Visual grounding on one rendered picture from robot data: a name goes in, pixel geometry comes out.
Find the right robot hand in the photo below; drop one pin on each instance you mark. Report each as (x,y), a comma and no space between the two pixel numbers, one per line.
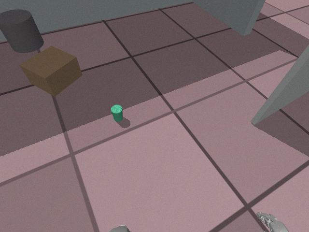
(271,222)

